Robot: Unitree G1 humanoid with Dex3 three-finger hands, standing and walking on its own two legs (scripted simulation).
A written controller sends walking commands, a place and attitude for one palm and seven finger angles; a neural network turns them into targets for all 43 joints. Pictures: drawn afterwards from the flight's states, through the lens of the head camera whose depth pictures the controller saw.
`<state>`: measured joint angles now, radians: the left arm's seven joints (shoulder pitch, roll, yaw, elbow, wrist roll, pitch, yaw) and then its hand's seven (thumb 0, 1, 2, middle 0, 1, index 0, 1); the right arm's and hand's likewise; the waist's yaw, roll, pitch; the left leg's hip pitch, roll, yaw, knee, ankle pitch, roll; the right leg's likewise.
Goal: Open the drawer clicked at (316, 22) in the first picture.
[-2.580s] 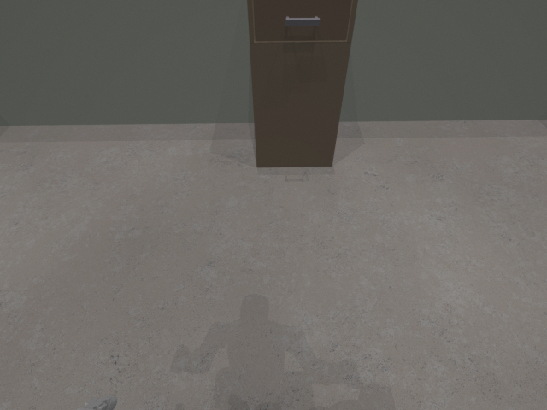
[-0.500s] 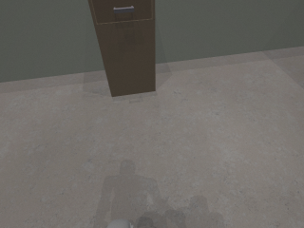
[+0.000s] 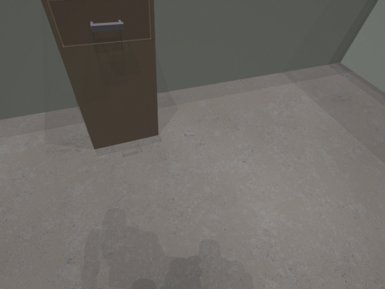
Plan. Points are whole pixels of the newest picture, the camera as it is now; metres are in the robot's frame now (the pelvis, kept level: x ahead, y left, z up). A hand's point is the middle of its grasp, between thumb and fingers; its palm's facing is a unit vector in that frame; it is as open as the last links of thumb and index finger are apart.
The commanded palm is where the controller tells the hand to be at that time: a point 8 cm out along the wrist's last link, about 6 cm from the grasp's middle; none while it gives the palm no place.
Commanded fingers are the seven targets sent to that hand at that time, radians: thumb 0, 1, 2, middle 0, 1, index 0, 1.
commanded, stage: walk to a spot facing it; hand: left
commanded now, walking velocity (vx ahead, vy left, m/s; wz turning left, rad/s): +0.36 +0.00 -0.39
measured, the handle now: (106, 24) +1.07 +0.48 +0.03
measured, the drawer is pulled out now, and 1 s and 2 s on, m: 0.00 0.00 0.00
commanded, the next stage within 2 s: turn to face it in 0.82 s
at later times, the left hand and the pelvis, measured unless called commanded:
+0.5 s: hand (157, 215) +0.34 +0.12 -0.18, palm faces -0.25 -0.96 -0.10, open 7.4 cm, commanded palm none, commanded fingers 0.00 0.90 0.90 -0.20 -0.30 -0.20 -0.30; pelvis +0.20 -0.01 -0.01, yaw -11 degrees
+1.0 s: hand (156, 183) +0.45 +0.14 -0.18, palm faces -0.24 -0.95 -0.20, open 7.3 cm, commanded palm none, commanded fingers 0.00 0.90 0.90 -0.20 -0.30 -0.20 -0.30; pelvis +0.43 -0.04 -0.01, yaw -21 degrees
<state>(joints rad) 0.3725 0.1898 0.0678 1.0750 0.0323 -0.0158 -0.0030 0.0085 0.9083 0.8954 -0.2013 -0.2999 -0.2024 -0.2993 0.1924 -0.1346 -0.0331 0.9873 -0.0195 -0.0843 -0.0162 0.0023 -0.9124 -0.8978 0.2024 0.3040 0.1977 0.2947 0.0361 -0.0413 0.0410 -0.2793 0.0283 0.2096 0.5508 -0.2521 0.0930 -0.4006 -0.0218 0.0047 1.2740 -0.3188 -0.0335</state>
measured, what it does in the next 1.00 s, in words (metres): walks ahead, turning right: right foot, then left foot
